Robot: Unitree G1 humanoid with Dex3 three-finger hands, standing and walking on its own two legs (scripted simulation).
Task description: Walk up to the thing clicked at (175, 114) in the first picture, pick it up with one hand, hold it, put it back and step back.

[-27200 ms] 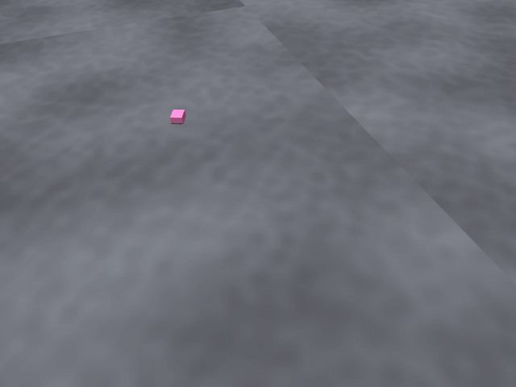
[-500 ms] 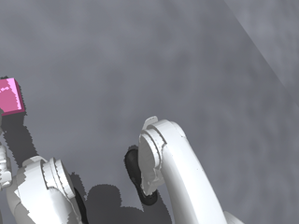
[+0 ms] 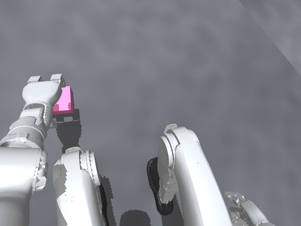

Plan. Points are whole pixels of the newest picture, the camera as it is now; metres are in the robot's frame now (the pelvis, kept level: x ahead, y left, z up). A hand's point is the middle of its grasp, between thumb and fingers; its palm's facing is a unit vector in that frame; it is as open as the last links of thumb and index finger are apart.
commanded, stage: withdraw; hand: left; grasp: from above
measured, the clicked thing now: (60, 100) +0.53 +0.21 -0.33
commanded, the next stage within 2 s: home in 0.14 s
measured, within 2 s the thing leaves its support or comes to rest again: neither
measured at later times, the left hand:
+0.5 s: hand (36, 91) +0.51 +0.23 -0.15, palm faces -0.42 -0.19 -0.89, open 11.5 cm
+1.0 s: hand out of the picture +0.32 +0.21 +0.07, palm faces -0.16 -0.80 -0.57, open 7.4 cm
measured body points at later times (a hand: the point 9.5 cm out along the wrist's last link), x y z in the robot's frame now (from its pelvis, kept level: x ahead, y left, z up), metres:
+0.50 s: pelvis +0.02 +0.01 +0.01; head +0.27 +0.04 +0.38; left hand +0.52 +0.24 -0.10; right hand +0.02 -0.25 -0.10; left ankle +0.09 +0.12 -0.32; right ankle +0.12 -0.11 -0.32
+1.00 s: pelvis +0.02 +0.00 +0.19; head +0.15 +0.04 +0.62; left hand +0.33 +0.25 +0.11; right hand +0.23 -0.24 +0.09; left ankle +0.09 +0.12 -0.32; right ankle +0.12 -0.11 -0.32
